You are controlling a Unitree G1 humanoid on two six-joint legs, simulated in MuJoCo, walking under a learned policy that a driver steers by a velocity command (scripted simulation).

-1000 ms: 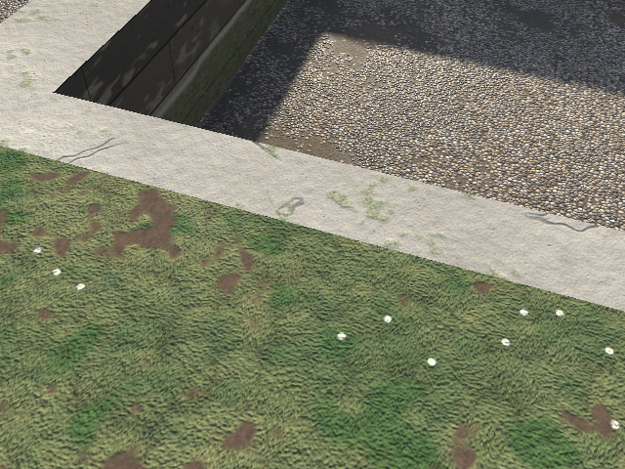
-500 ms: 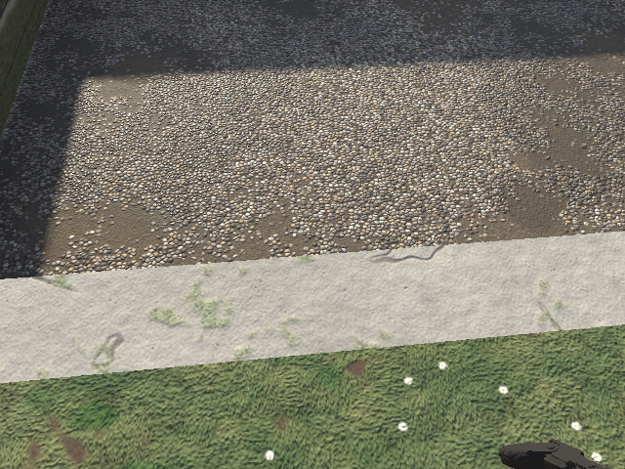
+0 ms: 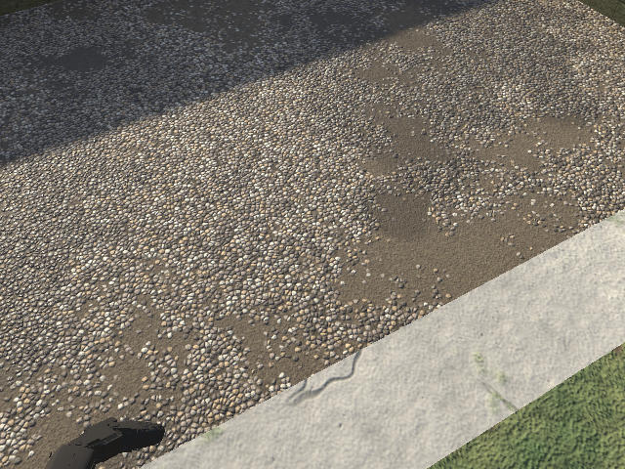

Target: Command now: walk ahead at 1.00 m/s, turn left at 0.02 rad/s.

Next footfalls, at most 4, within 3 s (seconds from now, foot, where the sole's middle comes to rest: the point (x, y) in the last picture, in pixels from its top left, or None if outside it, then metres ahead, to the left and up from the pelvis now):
0.14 right None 0.31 -0.10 -0.77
0.50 left None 0.50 0.11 -0.77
0.74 right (336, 416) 0.60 -0.06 -0.77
0.96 left None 0.43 0.16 -0.77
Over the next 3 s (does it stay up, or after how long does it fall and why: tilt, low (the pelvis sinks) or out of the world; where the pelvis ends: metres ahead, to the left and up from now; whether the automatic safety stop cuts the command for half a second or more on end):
stays up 0.26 -0.04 0.00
